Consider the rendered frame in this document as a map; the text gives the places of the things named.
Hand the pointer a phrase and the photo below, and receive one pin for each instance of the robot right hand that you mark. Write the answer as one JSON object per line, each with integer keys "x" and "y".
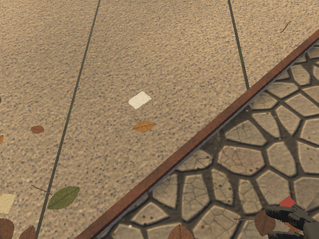
{"x": 296, "y": 217}

